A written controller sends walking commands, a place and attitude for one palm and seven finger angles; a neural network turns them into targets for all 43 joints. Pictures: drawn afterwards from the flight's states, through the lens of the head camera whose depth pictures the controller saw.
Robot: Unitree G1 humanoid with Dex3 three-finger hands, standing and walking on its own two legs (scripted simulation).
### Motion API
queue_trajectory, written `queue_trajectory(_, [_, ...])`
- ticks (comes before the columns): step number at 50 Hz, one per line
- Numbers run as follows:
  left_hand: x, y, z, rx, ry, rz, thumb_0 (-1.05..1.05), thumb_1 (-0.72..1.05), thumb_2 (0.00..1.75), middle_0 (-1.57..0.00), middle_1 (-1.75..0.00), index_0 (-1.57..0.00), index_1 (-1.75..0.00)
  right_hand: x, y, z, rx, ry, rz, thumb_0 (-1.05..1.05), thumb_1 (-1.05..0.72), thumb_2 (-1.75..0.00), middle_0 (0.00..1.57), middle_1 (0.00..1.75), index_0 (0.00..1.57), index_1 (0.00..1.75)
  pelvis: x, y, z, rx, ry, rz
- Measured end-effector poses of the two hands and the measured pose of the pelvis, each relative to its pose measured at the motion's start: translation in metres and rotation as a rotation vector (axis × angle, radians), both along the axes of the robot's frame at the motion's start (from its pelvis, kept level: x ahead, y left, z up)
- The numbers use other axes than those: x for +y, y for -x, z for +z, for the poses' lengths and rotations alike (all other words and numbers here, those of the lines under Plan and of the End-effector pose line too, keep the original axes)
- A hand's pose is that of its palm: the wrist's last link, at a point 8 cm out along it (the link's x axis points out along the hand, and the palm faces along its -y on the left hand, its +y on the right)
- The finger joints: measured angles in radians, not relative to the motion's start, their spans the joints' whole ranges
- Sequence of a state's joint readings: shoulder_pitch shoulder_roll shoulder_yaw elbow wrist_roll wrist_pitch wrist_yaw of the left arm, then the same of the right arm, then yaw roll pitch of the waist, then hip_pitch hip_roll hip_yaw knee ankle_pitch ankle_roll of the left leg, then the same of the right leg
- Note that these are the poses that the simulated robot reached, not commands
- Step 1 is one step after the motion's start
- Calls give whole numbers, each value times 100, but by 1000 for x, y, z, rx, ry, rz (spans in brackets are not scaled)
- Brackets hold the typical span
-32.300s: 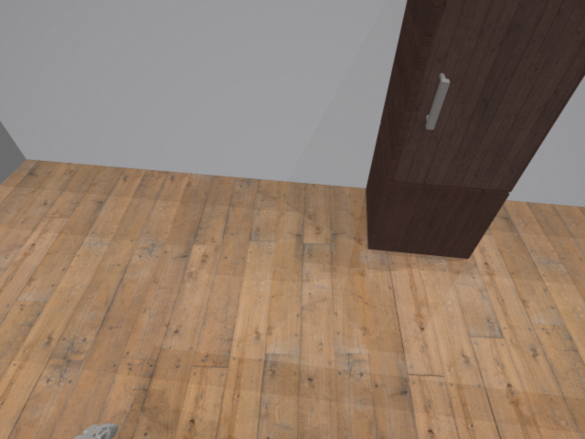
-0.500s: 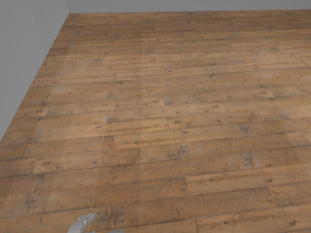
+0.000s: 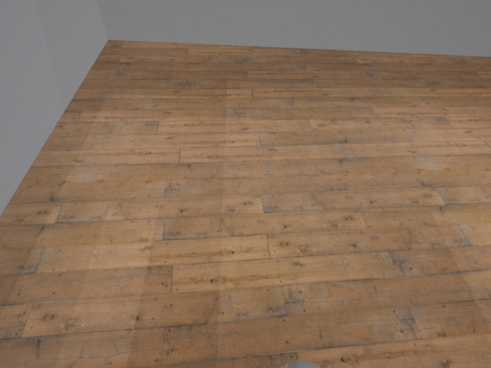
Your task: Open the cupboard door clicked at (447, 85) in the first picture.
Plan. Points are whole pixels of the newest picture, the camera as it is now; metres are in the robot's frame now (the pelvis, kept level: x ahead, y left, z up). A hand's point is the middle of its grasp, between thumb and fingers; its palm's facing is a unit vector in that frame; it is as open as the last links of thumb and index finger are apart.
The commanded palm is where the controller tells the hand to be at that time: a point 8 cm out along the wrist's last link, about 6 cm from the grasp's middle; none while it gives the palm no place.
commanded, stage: turn to face it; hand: left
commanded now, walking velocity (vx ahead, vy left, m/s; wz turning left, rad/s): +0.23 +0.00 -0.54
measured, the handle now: out of the picture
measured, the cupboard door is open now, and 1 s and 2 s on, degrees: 46 46 46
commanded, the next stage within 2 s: none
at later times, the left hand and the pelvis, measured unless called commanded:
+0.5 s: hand (192, 305) +0.26 +0.13 -0.16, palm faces +0.11 -0.98 -0.18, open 7.2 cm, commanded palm none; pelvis +0.16 -0.05 +0.00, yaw +6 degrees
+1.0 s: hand (182, 322) +0.22 +0.14 -0.15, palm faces +0.38 -0.86 -0.33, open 7.4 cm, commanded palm none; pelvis +0.22 -0.09 +0.00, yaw +23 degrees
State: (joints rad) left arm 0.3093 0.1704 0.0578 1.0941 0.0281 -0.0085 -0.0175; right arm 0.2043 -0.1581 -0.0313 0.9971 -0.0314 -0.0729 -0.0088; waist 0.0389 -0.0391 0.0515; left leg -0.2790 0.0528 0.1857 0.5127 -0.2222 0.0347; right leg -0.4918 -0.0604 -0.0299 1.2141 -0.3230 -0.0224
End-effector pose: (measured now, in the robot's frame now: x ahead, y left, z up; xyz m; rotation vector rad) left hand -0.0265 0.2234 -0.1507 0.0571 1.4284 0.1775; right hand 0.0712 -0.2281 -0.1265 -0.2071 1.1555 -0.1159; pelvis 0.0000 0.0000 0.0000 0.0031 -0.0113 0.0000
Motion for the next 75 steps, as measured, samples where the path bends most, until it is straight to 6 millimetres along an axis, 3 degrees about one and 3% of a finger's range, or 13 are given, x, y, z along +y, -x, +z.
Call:
queue_trajectory(12, [-15,-221,22,-225,-113,-206,1,92,89,-20,-30,-20,-30,-23,55,-23,351,-85,-221,0,-93,-90,20,30,20,29,-37,-99,-5,20,-40,-53])
queue_trajectory(15, [-31,-253,21,-276,-121,-200,1,92,89,-20,-30,-20,-30,-29,47,-30,431,-102,-218,0,-92,-90,20,30,20,29,-46,-117,-10,20,-21,-23])
queue_trajectory(18, [-45,-265,24,-295,-101,-160,1,91,89,-20,-30,-20,-30,-36,17,-24,432,-92,-190,0,-92,-90,19,30,20,29,-51,-131,-4,14,-17,19])
queue_trajectory(22, [-52,-267,21,-297,-71,-73,-1,92,89,-21,-30,-20,-30,-44,-46,-15,343,-64,-125,0,-92,-90,19,30,20,29,-53,-147,2,21,-14,73])
queue_trajectory(29, [-26,-262,-7,-270,-45,40,-1,92,89,-21,-30,-21,-30,-44,-165,-14,127,16,37,0,-91,-90,19,30,20,29,-36,-171,-15,28,30,163])
queue_trajectory(34, [-5,-250,-9,-200,-84,97,0,91,89,-21,-30,-20,-30,-41,-217,-6,52,55,120,0,-91,-90,19,30,20,29,-37,-182,-15,52,22,213])
queue_trajectory(42, [-6,-243,23,-196,-172,180,1,91,89,-20,-30,-20,-30,-55,-269,-5,57,36,234,0,-91,-90,20,30,21,30,-59,-200,-2,66,17,292])
queue_trajectory(47, [-26,-234,32,-209,-240,223,1,91,89,-20,-30,-20,-30,-75,-303,-24,67,7,284,0,-91,-90,20,30,21,30,-85,-213,-10,60,-1,364])
queue_trajectory(52, [-58,-209,41,-156,-235,301,1,90,89,-20,-30,-20,-30,-77,-339,-19,80,-1,356,0,-91,-90,19,30,20,29,-97,-223,0,49,-29,438])
queue_trajectory(58, [-96,-180,36,-99,-179,412,1,90,89,-21,-30,-20,-30,-54,-377,-9,74,-13,472,0,-91,-90,19,30,20,29,-105,-234,7,52,-45,530])
queue_trajectory(64, [-117,-142,19,-50,-129,546,1,90,89,-21,-30,-21,-30,-3,-411,-6,29,-13,624,0,-91,-90,19,30,20,29,-100,-237,0,47,-32,622])
queue_trajectory(69, [-114,-112,-4,-3,-105,631,1,90,89,-21,-30,-21,-30,37,-429,-5,-65,-13,720,0,-91,-90,19,30,20,29,-90,-235,-15,39,-17,689])
queue_trajectory(75, [-89,-123,11,-65,-163,685,1,90,89,-21,-30,-20,-30,34,-422,3,-24,22,764,0,-91,-90,20,30,21,30,-92,-239,-4,35,5,749])
